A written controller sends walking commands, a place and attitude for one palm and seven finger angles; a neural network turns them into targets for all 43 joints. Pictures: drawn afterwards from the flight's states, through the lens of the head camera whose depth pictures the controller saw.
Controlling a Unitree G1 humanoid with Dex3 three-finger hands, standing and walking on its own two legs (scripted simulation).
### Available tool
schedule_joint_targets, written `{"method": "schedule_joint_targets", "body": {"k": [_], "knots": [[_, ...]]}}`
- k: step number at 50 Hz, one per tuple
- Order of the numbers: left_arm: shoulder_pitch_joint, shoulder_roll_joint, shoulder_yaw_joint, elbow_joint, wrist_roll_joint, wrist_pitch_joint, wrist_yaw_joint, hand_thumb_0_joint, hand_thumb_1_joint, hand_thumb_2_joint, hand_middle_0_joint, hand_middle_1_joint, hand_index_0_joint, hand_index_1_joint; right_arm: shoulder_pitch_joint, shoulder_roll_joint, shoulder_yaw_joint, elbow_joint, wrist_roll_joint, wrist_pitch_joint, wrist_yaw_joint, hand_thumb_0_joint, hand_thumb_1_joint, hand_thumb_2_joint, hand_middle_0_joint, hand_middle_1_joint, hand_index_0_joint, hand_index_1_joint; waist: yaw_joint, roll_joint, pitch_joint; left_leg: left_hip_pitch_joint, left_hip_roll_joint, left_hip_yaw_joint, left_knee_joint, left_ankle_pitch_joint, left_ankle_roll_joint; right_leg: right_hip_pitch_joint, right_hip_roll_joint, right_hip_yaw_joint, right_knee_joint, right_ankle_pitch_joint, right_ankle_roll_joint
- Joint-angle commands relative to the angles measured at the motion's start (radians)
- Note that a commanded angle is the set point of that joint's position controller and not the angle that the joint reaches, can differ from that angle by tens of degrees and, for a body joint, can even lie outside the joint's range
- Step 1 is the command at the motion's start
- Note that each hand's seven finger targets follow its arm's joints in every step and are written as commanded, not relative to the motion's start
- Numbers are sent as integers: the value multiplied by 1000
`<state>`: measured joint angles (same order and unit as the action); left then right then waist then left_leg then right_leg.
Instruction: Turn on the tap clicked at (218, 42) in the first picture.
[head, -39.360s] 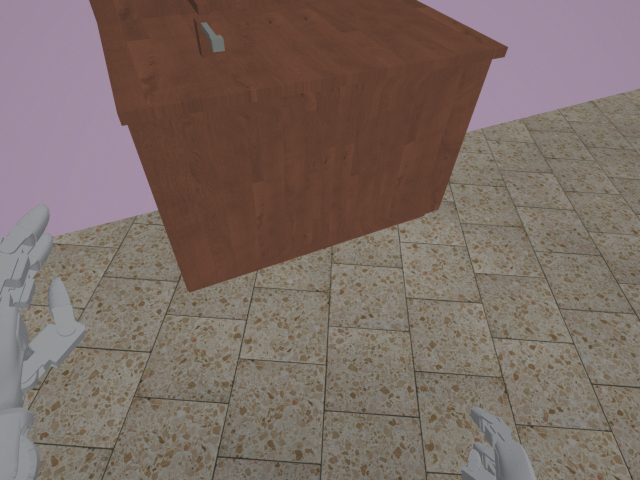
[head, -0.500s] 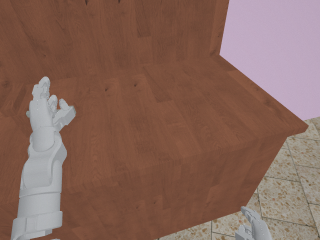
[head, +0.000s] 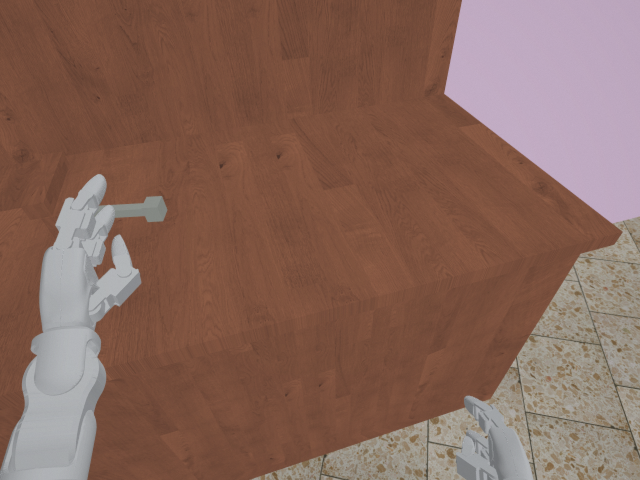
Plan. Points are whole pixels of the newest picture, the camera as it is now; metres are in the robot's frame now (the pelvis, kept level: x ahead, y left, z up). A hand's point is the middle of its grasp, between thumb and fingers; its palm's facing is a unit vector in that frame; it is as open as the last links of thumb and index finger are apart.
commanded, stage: draw the hand back beside the body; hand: left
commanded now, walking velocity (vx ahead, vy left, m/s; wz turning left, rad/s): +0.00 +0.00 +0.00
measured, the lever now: (154, 209) +0.46 +0.31 +0.11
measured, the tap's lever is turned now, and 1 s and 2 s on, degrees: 76 76 76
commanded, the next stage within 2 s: step back with the hand held close in 0.78 s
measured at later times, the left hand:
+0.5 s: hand (88, 337) +0.20 +0.25 +0.15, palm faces +0.41 -0.86 -0.29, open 7.5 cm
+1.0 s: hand (88, 323) +0.21 +0.25 +0.17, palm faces +0.43 -0.83 -0.35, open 7.5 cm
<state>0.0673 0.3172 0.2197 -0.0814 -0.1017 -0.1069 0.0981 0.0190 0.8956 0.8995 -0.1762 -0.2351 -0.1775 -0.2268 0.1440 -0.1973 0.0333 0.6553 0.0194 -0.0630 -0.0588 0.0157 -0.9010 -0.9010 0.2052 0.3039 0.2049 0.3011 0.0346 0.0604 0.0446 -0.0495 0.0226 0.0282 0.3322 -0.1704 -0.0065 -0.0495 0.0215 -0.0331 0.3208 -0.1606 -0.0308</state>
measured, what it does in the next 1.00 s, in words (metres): stands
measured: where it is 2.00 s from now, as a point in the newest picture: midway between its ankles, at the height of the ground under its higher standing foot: outside the picture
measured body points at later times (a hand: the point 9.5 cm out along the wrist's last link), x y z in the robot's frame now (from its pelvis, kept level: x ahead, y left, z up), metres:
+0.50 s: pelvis +0.00 +0.01 +0.00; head -0.02 +0.00 +0.45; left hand +0.18 +0.30 +0.17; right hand +0.21 -0.20 -0.07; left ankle +0.02 +0.12 -0.75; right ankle +0.02 -0.10 -0.75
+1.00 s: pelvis +0.01 +0.00 +0.00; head +0.00 -0.02 +0.45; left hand +0.18 +0.29 +0.19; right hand +0.21 -0.21 -0.08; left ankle +0.02 +0.12 -0.75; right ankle +0.02 -0.10 -0.75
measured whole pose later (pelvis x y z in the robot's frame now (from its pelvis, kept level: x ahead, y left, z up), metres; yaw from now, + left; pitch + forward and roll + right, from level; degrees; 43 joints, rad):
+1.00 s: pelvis +0.01 +0.00 +0.00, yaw +1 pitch -5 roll -1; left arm 0.39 0.35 0.31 -0.40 -0.08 -0.14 0.10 0.02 0.89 0.90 -0.21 -0.31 -0.21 -0.30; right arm 0.16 -0.23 0.03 0.62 0.00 -0.08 -0.06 0.02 -0.90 -0.90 0.21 0.30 0.20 0.30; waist 0.06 0.06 0.05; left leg -0.12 0.03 0.00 0.43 -0.22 -0.01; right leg -0.09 0.03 -0.06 0.36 -0.19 -0.03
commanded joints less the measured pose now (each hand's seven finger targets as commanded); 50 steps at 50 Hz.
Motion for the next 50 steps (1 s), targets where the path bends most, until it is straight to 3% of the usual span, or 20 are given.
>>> {"method": "schedule_joint_targets", "body": {"k": [1,3,5,7,9,11,14,18,20,25,28,32,37,42,43,45,46,47,48,50], "knots": [[-102,227,161,-290,4,-78,3,0,900,900,-186,-258,-186,-258,-157,-119,-50,-181,-1,-48,0,0,-900,-900,200,300,200,300,35,-5,-132,9,-7,-18,-42,75,32,16,-23,16,-74,49,-5],[-99,206,135,-341,11,-80,1,0,900,900,-188,-264,-188,-264,-159,-116,-45,-188,-3,-53,2,0,-900,-900,200,300,200,300,29,57,-106,8,-5,-23,-46,62,26,-3,-22,14,-74,33,-9],[-93,195,122,-353,13,-78,4,0,900,900,-190,-270,-190,-270,-156,-119,-45,-190,-4,-61,3,0,-900,-900,200,300,200,300,23,28,-88,7,-2,-29,-47,37,27,-22,-19,12,-81,13,-8],[-89,186,110,-382,20,-80,6,0,900,900,-192,-276,-192,-276,-158,-123,-46,-192,-5,-70,0,0,-900,-900,200,300,200,300,20,42,-90,18,-3,-30,-48,34,28,-27,-18,14,-80,8,-10],[-49,166,93,-387,22,-81,10,0,900,900,-194,-282,-194,-282,-147,-124,-49,-187,-8,-76,0,0,-900,-900,200,300,200,300,18,27,-107,30,-2,-31,-44,43,29,-22,-18,13,-75,16,-9],[-1,160,93,-392,21,-79,12,0,900,900,-196,-288,-196,-288,-143,-130,-53,-185,-10,-79,1,0,-900,-900,200,300,200,300,21,-26,-109,29,-1,-32,-39,60,32,-15,-17,11,-72,29,-8],[55,142,82,-402,20,-77,9,0,900,900,-199,-297,-199,-297,-144,-130,-55,-182,-9,-78,3,0,-900,-900,200,300,200,300,22,-28,-88,19,1,-36,-42,54,30,-22,-16,9,-68,20,-7],[100,164,109,-457,25,-81,13,0,900,900,-200,-300,-200,-300,-144,-128,-55,-184,-12,-81,4,0,-900,-900,200,300,200,300,27,35,-79,4,-3,-40,-40,44,26,-15,-19,12,-63,19,-11],[144,170,125,-461,23,-79,14,0,900,900,-200,-300,-200,-300,-144,-127,-53,-188,-14,-82,6,0,-900,-900,200,300,200,300,32,5,-65,-12,-1,-47,-41,33,24,-16,-17,9,-63,8,-12],[247,169,142,-525,24,-80,12,0,900,900,-200,-300,-200,-300,-139,-121,-53,-199,-17,-88,6,0,-900,-900,200,300,200,300,38,33,-80,-13,1,-46,-28,60,21,-5,-19,7,-51,29,-15],[202,168,130,-542,30,-78,17,0,900,900,-200,-300,-200,-300,-136,-123,-51,-192,-17,-94,4,0,-900,-900,200,300,200,300,25,40,-78,-5,0,-45,-18,69,22,-20,-19,8,-52,35,-14],[177,160,122,-500,28,-69,17,0,900,900,-200,-300,-200,-300,-138,-127,-51,-186,-16,-99,-3,0,-900,-900,200,300,200,300,18,-20,-42,-11,-2,-44,-15,38,29,-49,-19,5,-64,3,-9],[195,166,130,-499,27,-71,18,0,900,900,-200,-300,-200,-300,-140,-126,-51,-186,-15,-101,-4,0,-900,-900,200,300,200,300,30,14,-72,-3,-9,-42,-12,52,29,-26,-24,8,-54,17,-10],[238,177,146,-502,21,-71,15,0,900,900,-200,-300,-200,-300,-140,-125,-54,-186,-17,-101,-2,0,-900,-900,200,300,200,300,35,-35,-97,2,-7,-38,2,111,33,-4,-27,8,-48,77,-7],[233,168,137,-499,24,-71,14,0,900,900,-200,-300,-200,-300,-141,-122,-53,-184,-17,-99,-3,0,-900,-900,200,300,200,300,33,-1,-84,-1,-6,-31,3,107,32,-12,-29,10,-49,71,-7],[168,205,159,-560,24,-79,19,0,900,900,-200,-300,-200,-300,-142,-123,-52,-187,-16,-104,-3,0,-900,-900,200,300,200,300,34,35,-103,10,-10,-31,9,108,33,-8,-32,14,-50,80,-9],[82,313,288,-631,15,-113,32,0,900,900,-200,-300,-200,-300,-127,-119,-35,-229,-6,-81,-7,0,-900,-900,200,300,200,300,5,8,6,-76,20,-53,59,58,44,-133,-88,102,-72,185,4],[82,307,281,-607,23,-128,29,0,900,900,-200,-300,-200,-300,-131,-108,-29,-206,-12,-67,-10,0,-900,-900,200,300,200,300,-2,11,-7,-90,16,-68,74,42,41,-135,-118,107,-62,227,-1],[201,235,230,-513,27,-119,22,0,900,900,-200,-300,-200,-300,-123,-105,-31,-189,-18,-57,-9,0,-900,-900,200,300,200,300,-7,-35,-2,-90,24,-72,88,84,42,-146,-126,97,-47,276,2],[299,180,192,-487,31,-104,13,0,900,900,-200,-300,-200,-300,-98,-119,-49,-218,-15,-36,-3,0,-900,-900,200,300,200,300,-8,-64,-91,-68,41,-62,109,167,40,-126,-131,82,-2,320,12]]}}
